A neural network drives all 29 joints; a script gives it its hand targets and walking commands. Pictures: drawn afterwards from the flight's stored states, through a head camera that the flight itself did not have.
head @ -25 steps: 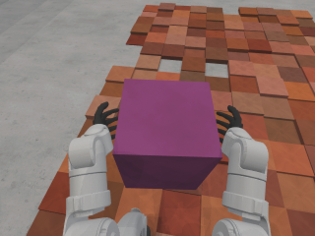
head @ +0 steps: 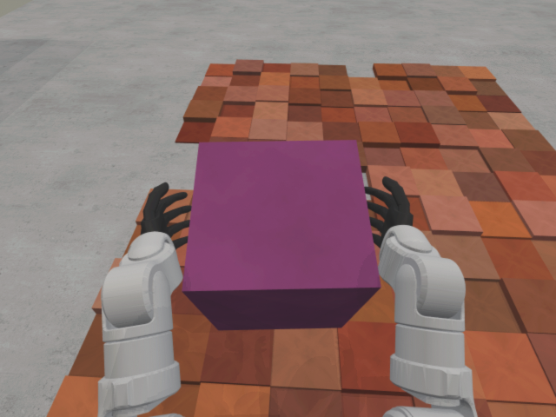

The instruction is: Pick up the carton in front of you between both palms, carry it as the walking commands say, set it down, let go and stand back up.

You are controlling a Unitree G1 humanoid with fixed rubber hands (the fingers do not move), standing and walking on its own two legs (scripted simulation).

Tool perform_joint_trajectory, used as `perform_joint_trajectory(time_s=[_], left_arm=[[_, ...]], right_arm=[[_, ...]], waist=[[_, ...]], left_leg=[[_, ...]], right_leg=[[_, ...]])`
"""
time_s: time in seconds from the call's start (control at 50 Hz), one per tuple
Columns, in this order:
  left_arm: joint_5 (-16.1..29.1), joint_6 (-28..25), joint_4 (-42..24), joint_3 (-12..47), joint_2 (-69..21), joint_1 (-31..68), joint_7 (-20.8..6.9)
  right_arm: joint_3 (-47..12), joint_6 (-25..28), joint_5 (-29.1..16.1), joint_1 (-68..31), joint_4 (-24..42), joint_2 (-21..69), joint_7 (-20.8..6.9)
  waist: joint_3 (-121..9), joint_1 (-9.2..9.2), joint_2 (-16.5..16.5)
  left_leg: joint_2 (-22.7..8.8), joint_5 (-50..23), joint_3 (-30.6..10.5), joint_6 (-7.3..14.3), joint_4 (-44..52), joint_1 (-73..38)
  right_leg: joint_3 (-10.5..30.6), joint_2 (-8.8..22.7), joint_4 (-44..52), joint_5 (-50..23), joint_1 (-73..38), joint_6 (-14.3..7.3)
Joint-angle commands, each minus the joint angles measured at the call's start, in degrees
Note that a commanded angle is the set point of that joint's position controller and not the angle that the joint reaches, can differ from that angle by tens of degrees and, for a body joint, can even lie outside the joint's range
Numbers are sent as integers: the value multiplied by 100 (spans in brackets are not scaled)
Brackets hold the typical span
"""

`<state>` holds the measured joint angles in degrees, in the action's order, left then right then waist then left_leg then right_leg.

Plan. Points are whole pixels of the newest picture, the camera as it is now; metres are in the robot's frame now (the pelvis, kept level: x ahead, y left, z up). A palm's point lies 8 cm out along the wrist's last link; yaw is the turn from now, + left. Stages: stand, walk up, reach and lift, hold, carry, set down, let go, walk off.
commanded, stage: carry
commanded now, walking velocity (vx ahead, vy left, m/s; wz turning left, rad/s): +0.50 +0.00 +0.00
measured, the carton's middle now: (279, 246) +0.36 -0.01 +0.07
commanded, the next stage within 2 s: none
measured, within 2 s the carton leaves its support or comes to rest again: neither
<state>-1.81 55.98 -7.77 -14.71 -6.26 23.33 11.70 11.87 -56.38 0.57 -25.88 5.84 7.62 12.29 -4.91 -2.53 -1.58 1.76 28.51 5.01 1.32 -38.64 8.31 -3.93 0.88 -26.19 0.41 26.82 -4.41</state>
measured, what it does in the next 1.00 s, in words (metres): walks ahead: left foot, then right foot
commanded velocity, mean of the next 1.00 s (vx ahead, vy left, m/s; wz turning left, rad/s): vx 0.17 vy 0.00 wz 0.00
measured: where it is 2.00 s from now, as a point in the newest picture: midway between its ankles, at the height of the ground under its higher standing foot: (279, 364)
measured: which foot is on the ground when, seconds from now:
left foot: down 0.00-0.02, up 0.04-0.48, down 0.50-1.00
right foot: down 0.00-0.52, up 0.54-0.78, down 0.80-1.00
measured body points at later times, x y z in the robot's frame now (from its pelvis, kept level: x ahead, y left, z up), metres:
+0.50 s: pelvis +0.31 +0.00 -0.01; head +0.33 -0.01 +0.44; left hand +0.62 +0.15 +0.06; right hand +0.62 -0.16 +0.06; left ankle +0.47 +0.08 -0.72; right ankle +0.12 -0.07 -0.73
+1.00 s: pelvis +0.48 -0.01 +0.01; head +0.46 -0.02 +0.46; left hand +0.82 +0.14 +0.14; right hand +0.82 -0.18 +0.13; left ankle +0.47 +0.08 -0.72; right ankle +0.48 -0.12 -0.72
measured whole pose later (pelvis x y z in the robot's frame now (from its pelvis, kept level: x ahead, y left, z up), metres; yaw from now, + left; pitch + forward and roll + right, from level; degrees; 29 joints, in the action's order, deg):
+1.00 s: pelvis +0.48 -0.01 +0.01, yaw +0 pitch +4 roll +1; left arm -3.2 58.5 1.7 -15.2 -6.3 29.1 12.4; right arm 15.5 -58.5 2.9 -28.5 -1.3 6.3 12.9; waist -7.2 -0.3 -0.1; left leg -0.9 17.7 7.6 1.8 -33.5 19.4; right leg -3.1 1.2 -30.4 15.3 18.7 -1.0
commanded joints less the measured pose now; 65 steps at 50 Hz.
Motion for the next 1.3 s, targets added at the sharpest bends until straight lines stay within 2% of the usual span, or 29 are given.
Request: perform_joint_trajectory(time_s=[0.0, 0.02, 0.04, 0.08, 0.1, 0.12, 0.16, 0.2, 0.24, 0.28, 0.32, 0.34, 0.4, 0.44, 0.46, 0.48, 0.5, 0.52, 0.58, 0.62, 0.66, 0.74, 0.78, 0.82, 0.84, 0.9, 1.0, 1.1, 1.28], left_arm=[[760, 170, -256, 2934, -2717, 3163, 150], [707, 269, -1, 2722, -2704, 3221, 206], [935, 384, -165, 2737, -2705, 3564, 223], [1174, 505, 83, 2949, -3179, 3768, 186], [1246, 514, 155, 2865, -3345, 3816, 137], [1344, 504, -71, 3038, -3625, 4156, 91], [1460, 489, -213, 3105, -4022, 4045, -71], [1386, 450, -362, 3200, -4163, 4005, -128], [1288, 462, -436, 3104, -4225, 3219, -180], [1192, 460, -732, 3240, -4279, 2824, -230], [1040, 444, -809, 3412, -4249, 2291, -289], [1012, 474, -665, 3505, -4331, 2002, -323], [1139, 402, -964, 3792, -4593, 1905, -426], [1159, 328, -1203, 3868, -4534, 1809, -435], [1133, 300, -1104, 3779, -4550, 1742, -388], [1056, 238, -1126, 3774, -4352, 1749, -367], [1093, 205, -1197, 3899, -4420, 1868, -360], [964, 182, -1202, 3815, -4215, 1842, -324], [1033, 26, -1009, 3894, -4398, 1968, -274], [753, -84, -772, 3680, -4223, 2067, -207], [750, -205, -802, 3695, -4277, 2251, -171], [620, -226, -354, 3501, -4082, 2612, -143], [697, -166, -168, 3548, -3955, 2831, -118], [772, -40, -111, 3275, -3618, 3076, -109], [733, 9, 11, 3171, -3565, 3226, -57], [809, 148, 221, 3121, -3544, 3538, 51], [474, 320, 1222, 2596, -3821, 3454, 117], [497, 278, 1413, 2538, -4266, 3718, 25], [761, -33, 818, 3125, -4736, 4005, -71]], right_arm=[[-2917, -212, -712, -2887, 133, 3222, 211], [-2686, -319, -471, -3064, 1, 3047, 287], [-2426, -411, -550, -3110, 74, 2987, 288], [-2192, -512, -401, -3079, -321, 2987, 337], [-2209, -503, -503, -3305, -249, 3191, 331], [-2097, -519, -486, -3223, -415, 3383, 293], [-2292, -463, -542, -3160, -85, 3716, 174], [-2495, -428, -526, -3053, -153, 3937, 108], [-2899, -369, -691, -2995, 578, 4119, 73], [-3038, -395, -669, -2488, 604, 4297, 26], [-3341, -404, -617, -2114, 858, 4314, -62], [-3390, -433, -645, -1712, 789, 4348, -133], [-3524, -394, -709, -1637, 1049, 4448, -256], [-3592, -329, -762, -1625, 1339, 4472, -267], [-3524, -296, -749, -1467, 1295, 4453, -261], [-3570, -254, -704, -1395, 1169, 4450, -255], [-3639, -170, -735, -1440, 1341, 4343, -230], [-3580, -109, -702, -1542, 1263, 4228, -197], [-3548, 73, -863, -1622, 1129, 4357, -257], [-3492, 121, -783, -1458, 678, 4246, -316], [-3614, 249, -874, -2106, 910, 4314, -340], [-3449, 282, -704, -2399, 538, 4090, -260], [-3378, 263, -716, -2717, 539, 3864, -186], [-3253, 115, -633, -2732, 352, 3644, -64], [-3194, 48, -605, -3051, 353, 3635, -4], [-2651, -130, -506, -2929, -338, 3520, 63], [-2464, -233, -417, -3435, -674, 3572, 112], [-2410, -245, -399, -3523, -1121, 4136, 28], [-2733, 99, -539, -3634, -508, 4477, -93]], waist=[[-2249, 310, -1002], [-1945, 402, -1400], [-1724, 441, -1513], [-1591, 591, -256], [-1842, 490, -145], [-1951, 542, 64], [-2073, 467, -174], [-1817, 478, -464], [-1864, 648, -780], [-1675, 706, -419], [-1481, 629, -734], [-1503, 525, -747], [-934, 549, -315], [-1351, 354, -752], [-1963, 213, -949], [-2454, 58, -597], [-2879, 3, 779], [-3336, 9, 1390], [-2805, 102, 692], [-2560, 107, 668], [-2471, 76, 699], [-2471, 232, 729], [-2365, 291, 424], [-2138, 244, -480], [-1938, 228, -638], [-2044, 227, -20], [-2055, 267, 125], [-2028, 242, -88], [-2449, 243, 264]], left_leg=[[-130, -355, 38, -16, -2288, 1769], [170, 116, -176, -159, -2928, 2745], [157, 280, -403, -137, -3481, 3366], [-162, -349, -460, -96, -3500, 3991], [-248, -635, -544, -37, -3268, 3717], [-306, -525, -521, -15, -3118, 3567], [-340, -692, -459, -61, -2833, 3514], [-356, -952, -296, -119, -2614, 3913], [-368, -1156, -154, -111, -2335, 4145], [-299, -1480, 43, -139, -1781, 4321], [-365, -1701, 88, -175, -1519, 4301], [-505, -1942, -6, -177, -1137, 4038], [-6, -2293, 793, -91, 334, 2998], [376, -2817, 1179, -14, 1031, 1562], [149, -3582, 960, 76, 1408, 134], [-616, -5249, -3, 470, 1050, -1577], [-2043, -8401, -1740, 1155, 598, -2836], [-2543, -8632, -2597, 1830, 922, -3180], [-2031, -5951, -1783, 1330, 1485, -1881], [-1791, -5832, -1106, 1168, 1516, -1394], [-1645, -5958, -811, 1122, 1586, -891], [-1407, -4011, -189, 827, 1249, 91], [-957, -2699, -38, 419, 964, 548], [-601, -1065, -132, 147, 706, 646], [-566, -1215, -190, 155, 869, 526], [-774, -2696, -380, 115, 731, 259], [-889, -3604, -430, 51, 611, 286], [-785, -3094, -280, -57, 450, 438], [-988, -3598, -465, 68, 571, -73]], right_leg=[[2421, 1628, 109, 310, -3272, -115], [3513, 1792, 913, 1311, -3293, -367], [3971, 1952, 932, 1590, -3323, -769], [3079, 1623, 611, -6, -3372, -880], [2682, 1513, 467, -723, -3282, -665], [2651, 1609, 550, -694, -3233, -750], [2242, 1479, 750, -271, -3195, -611], [1795, 1371, 678, -1029, -3449, -465], [1557, 1257, 647, -1542, -3697, -618], [1201, 1031, 610, -1950, -3914, -516], [1235, 1057, 599, -2499, -3979, -404], [1146, 1140, 842, -1864, -3876, -474], [411, 826, 841, -3755, -3359, -245], [-64, 719, -308, -5398, -3329, 129], [-228, 603, -1033, -5014, -2968, 363], [-208, 421, -2092, -3245, -1691, 658], [-76, -300, -3576, 1180, -379, 677], [446, -598, -4715, 3133, 220, 710], [867, 66, -4008, 2757, 401, 395], [588, 218, -2416, 2801, 183, 430], [277, -65, -1374, 2663, -452, 468], [90, -13, -346, 898, -1567, 330], [685, 529, -70, -126, -1908, 109], [1363, 1235, 488, -773, -1536, -162], [1312, 1260, 290, -754, -1326, -163], [816, 860, -144, -1241, -1542, 71], [550, 679, -418, -1482, -1599, 153], [641, 815, -469, -2872, -1996, 126], [603, 769, -488, -1735, -1980, 86]])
